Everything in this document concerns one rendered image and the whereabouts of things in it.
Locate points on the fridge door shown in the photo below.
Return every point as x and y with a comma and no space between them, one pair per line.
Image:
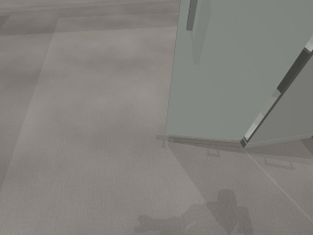
227,68

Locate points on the handle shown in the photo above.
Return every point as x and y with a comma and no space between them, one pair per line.
191,15

